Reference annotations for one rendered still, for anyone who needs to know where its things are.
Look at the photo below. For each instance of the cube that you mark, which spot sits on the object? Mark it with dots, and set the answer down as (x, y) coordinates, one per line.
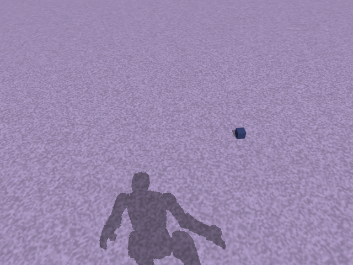
(240, 133)

